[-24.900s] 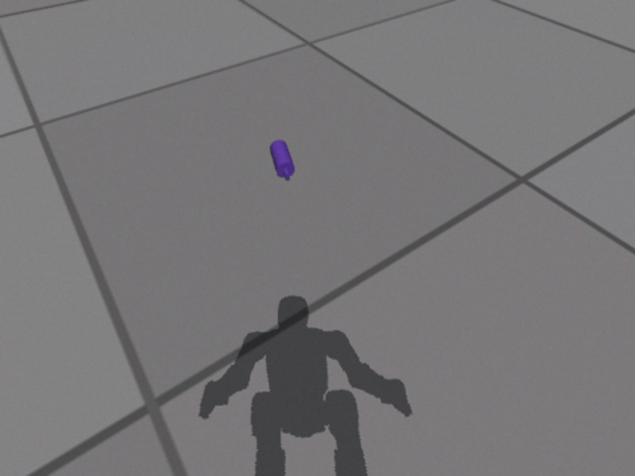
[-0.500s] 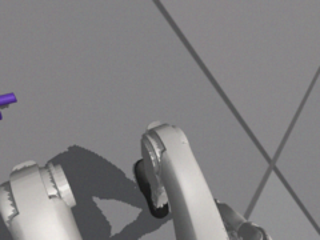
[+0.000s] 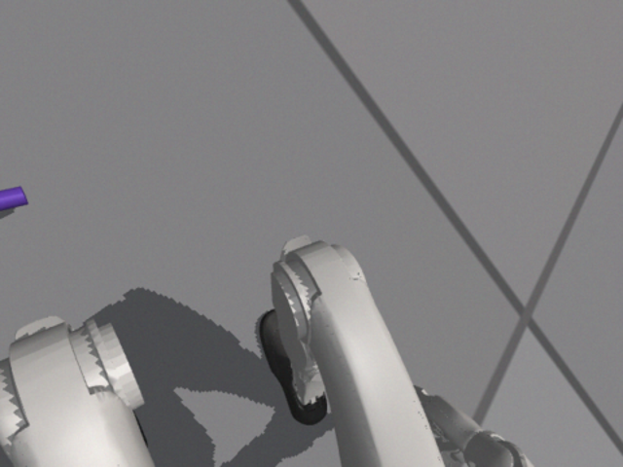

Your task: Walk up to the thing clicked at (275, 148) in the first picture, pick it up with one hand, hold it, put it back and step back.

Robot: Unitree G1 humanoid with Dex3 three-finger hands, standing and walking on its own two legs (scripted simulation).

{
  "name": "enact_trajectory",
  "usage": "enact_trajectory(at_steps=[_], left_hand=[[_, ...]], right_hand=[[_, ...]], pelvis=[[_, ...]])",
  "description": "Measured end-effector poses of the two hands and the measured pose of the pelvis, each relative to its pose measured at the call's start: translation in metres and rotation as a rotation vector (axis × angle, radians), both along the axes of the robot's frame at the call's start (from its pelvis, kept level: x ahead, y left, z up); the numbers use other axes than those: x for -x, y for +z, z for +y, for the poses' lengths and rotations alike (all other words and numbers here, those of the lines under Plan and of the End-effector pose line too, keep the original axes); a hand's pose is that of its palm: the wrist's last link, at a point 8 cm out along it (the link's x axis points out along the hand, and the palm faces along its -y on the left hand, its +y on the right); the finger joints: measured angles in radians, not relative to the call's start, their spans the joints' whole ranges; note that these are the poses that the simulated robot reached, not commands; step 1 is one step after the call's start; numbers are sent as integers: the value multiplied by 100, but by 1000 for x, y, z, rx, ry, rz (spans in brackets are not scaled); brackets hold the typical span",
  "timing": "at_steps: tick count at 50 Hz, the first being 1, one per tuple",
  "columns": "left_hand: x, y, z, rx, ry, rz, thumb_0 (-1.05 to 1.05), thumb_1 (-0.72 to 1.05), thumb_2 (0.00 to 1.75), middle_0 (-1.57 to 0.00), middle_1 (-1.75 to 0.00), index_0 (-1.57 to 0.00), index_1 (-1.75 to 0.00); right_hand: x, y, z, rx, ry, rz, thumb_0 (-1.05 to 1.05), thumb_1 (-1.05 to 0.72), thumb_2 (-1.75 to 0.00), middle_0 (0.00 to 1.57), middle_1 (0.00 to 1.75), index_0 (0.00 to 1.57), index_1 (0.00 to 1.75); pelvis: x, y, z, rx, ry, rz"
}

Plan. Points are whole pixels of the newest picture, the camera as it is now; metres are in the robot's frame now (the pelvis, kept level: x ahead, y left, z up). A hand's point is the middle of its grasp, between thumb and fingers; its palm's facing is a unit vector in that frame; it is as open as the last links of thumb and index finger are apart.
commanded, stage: close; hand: left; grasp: from above
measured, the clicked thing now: out of the picture +0.44 +0.32 -0.25
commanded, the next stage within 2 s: settle in 0.32 s
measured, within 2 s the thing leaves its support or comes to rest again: leaves its support in 0.70 s
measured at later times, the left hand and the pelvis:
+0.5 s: hand out of the picture +0.43 +0.34 -0.23, palm faces -0.44 -0.16 -0.88, open 11.5 cm; pelvis +0.00 +0.00 +0.00, yaw +0 degrees
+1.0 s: hand out of the picture +0.44 +0.36 -0.15, palm faces -0.41 -0.11 -0.90, open 11.3 cm; pelvis +0.00 +0.00 +0.02, yaw +3 degrees
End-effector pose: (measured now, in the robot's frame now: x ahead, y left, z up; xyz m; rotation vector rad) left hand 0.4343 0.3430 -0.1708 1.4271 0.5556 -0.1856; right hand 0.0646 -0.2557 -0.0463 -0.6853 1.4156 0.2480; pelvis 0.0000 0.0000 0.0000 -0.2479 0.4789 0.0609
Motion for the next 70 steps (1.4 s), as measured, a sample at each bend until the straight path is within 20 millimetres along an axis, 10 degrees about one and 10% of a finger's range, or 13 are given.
enact_trajectory(at_steps=[34, 55, 70], left_hand=[[-9, 6, 5, -1, 26, -8, 0, -19, 59, -55, -69, -57, -67], [1, 100, 14, -49, 21, 10, 1, -18, 51, -62, -59, -65, -56], [1, 131, 9, -46, -38, -14, 0, -19, 56, -60, -62, -63, -59]], right_hand=[[-4, 1, 1, -1, -23, 6, 0, -91, -90, 20, 30, 20, 30], [-39, -6, -9, -72, -138, -88, 0, -92, -90, 20, 30, 20, 30], [-10, 11, -26, 31, -211, -77, 0, -92, -90, 20, 30, 20, 30]], pelvis=[[-4, 4, 0, 3, 5, 28], [1, 30, -6, -48, 48, 92], [12, 41, -10, -62, 58, 84]])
